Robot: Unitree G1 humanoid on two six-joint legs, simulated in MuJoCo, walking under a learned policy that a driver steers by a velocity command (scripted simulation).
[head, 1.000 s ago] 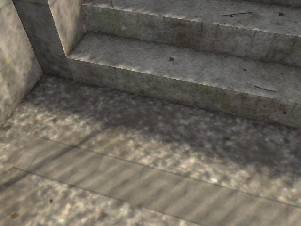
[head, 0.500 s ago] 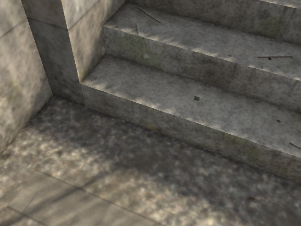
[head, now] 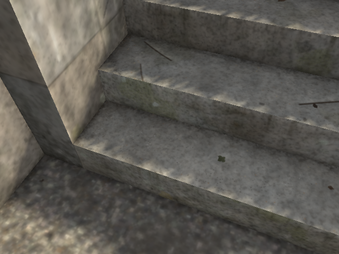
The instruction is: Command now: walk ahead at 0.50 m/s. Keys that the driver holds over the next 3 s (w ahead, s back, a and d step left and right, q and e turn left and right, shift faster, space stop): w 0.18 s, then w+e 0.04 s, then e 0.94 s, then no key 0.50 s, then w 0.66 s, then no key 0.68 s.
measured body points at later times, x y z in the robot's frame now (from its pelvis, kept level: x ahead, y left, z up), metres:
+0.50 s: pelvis +0.23 +0.04 -0.01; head +0.28 +0.05 +0.44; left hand +0.28 +0.30 -0.16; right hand +0.34 -0.22 -0.13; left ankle +0.33 +0.12 -0.74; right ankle +0.14 -0.07 -0.66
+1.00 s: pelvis +0.25 +0.01 +0.00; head +0.27 -0.03 +0.45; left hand +0.45 +0.22 -0.12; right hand +0.22 -0.28 -0.15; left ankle +0.31 +0.13 -0.68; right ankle +0.24 -0.07 -0.74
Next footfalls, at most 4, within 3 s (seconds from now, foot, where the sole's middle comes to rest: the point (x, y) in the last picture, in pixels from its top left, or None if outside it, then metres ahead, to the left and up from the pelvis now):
0.34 left None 0.37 0.12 -0.78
0.82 right None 0.28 -0.09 -0.78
1.30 left None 0.33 0.11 -0.78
1.62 right None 0.17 -0.05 -0.78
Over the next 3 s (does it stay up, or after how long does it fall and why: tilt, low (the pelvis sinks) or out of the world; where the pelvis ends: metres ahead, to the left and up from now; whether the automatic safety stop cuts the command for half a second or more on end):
stays up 0.43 -0.08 0.00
